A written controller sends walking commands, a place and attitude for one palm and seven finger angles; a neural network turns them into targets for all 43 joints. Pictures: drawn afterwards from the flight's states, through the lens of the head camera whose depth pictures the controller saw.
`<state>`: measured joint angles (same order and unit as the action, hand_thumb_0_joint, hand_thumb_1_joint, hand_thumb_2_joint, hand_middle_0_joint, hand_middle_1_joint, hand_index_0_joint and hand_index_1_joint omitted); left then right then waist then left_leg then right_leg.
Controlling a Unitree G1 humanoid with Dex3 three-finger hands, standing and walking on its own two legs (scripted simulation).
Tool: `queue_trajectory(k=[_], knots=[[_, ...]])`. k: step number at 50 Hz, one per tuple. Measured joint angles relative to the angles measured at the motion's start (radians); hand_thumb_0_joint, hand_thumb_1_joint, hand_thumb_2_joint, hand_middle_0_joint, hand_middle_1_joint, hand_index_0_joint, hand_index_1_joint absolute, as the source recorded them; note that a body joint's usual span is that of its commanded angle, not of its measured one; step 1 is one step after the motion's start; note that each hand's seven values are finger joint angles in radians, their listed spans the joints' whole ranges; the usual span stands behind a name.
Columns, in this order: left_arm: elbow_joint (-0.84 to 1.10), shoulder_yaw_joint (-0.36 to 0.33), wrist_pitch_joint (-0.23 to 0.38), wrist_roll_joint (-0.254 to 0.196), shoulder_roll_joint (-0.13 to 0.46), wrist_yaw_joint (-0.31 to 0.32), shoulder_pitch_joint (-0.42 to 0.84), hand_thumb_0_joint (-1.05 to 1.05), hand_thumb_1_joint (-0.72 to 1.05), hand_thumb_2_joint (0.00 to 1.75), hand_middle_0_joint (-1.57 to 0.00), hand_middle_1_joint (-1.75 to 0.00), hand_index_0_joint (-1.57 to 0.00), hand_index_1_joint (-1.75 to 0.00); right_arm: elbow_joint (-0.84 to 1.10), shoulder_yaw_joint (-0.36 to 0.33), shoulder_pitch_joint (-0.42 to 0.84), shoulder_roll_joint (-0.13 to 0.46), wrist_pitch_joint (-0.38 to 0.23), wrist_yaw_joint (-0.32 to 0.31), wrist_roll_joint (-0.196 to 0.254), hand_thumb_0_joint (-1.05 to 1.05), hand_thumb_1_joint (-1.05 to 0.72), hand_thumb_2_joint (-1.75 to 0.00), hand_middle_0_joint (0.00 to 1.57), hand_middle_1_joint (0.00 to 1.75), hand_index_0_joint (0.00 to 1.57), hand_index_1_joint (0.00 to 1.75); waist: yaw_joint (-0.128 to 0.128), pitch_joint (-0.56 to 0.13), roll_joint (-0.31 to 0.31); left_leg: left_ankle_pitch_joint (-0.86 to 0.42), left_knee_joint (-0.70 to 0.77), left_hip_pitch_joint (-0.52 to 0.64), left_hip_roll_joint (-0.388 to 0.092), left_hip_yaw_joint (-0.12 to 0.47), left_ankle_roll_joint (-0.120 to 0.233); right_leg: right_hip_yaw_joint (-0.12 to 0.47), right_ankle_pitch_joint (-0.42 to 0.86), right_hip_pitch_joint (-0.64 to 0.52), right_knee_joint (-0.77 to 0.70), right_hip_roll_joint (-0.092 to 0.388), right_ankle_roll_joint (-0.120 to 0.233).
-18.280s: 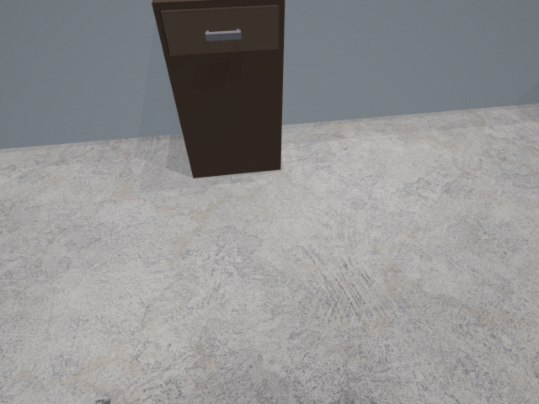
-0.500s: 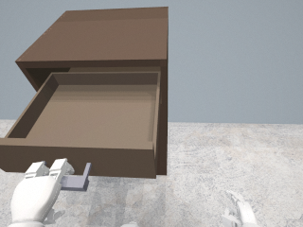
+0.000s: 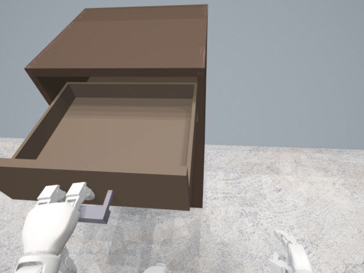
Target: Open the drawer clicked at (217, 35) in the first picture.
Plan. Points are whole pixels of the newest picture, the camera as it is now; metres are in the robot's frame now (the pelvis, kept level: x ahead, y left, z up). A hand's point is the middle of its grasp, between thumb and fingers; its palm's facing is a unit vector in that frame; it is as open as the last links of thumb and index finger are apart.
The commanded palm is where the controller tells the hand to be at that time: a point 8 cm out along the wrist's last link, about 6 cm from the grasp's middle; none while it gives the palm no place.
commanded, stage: lift the hand off the handle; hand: left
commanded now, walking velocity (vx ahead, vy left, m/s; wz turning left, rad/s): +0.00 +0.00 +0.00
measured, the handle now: (78, 203) +0.24 +0.25 +0.05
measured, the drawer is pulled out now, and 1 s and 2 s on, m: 0.30 0.30 0.30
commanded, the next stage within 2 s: draw the hand back to the body in 1.28 s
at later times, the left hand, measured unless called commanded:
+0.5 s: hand (51, 214) +0.20 +0.26 +0.10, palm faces +0.06 -0.07 -1.00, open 13.4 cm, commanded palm +0.18 +0.26 +0.16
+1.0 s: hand (23, 195) +0.20 +0.27 +0.17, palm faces +0.09 -0.08 -0.99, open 13.8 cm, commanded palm +0.18 +0.27 +0.23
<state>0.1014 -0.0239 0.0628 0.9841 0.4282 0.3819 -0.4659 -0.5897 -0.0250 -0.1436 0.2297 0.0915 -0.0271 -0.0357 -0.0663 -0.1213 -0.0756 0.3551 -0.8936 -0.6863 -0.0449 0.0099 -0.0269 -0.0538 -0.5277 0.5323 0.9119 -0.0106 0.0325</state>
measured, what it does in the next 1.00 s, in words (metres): stands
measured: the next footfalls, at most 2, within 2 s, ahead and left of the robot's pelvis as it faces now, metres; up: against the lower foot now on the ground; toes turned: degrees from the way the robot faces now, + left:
none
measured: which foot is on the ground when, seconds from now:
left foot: down 0.00-1.00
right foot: down 0.00-1.00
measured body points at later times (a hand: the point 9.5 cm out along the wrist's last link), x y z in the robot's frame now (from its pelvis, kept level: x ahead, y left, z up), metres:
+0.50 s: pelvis +0.01 +0.01 +0.02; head +0.01 -0.03 +0.47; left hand +0.19 +0.26 +0.15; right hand +0.22 -0.21 -0.07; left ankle +0.05 +0.14 -0.69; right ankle -0.04 -0.10 -0.69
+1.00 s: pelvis +0.01 +0.02 +0.04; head +0.00 -0.02 +0.49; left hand +0.19 +0.27 +0.22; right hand +0.24 -0.18 -0.04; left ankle +0.05 +0.14 -0.69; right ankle -0.04 -0.10 -0.69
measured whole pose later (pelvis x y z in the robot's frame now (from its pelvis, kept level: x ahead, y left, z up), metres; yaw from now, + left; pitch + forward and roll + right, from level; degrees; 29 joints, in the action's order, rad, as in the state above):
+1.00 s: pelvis +0.01 +0.02 +0.04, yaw +0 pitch +0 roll -1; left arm 0.48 -0.13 -0.03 0.78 0.58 0.04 -0.49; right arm -0.55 0.03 -0.12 0.25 0.08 -0.03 0.02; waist -0.10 -0.05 -0.11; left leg 0.25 -0.60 -0.36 -0.02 0.00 0.00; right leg -0.05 -0.38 0.18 0.56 0.01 0.00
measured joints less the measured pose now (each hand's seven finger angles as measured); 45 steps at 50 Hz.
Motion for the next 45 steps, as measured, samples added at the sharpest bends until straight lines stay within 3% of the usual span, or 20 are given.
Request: queue_trajectory(k=[16,45], knots=[[0.085,-0.01,-0.019,-0.057,0.056,-0.083,-0.009,0.0,-0.49,0.3,-0.32,-1.2,-0.41,-1.24,0.0,0.015,0.004,-0.001,-0.016,-0.018,0.017,0.01,-0.9,-0.9,0.2,0.3,0.2,0.3,-0.002,0.022,-0.013,-0.024,0.075,0.096,0.004,-0.004,0.005,0.003,0.034,-0.1,-0.089,0.002,-0.008],[0.339,-0.084,-0.084,-0.174,0.135,-0.299,-0.025,0.0,-0.49,0.3,-0.32,-1.2,-0.33,-1.2,0.034,0.054,0.024,0.015,-0.009,-0.009,0.048,0.01,-0.9,-0.9,0.2,0.3,0.2,0.3,-0.035,0.057,-0.03,-0.095,0.269,0.304,0.022,-0.015,0.023,0.009,0.128,-0.317,-0.314,0.016,-0.03]])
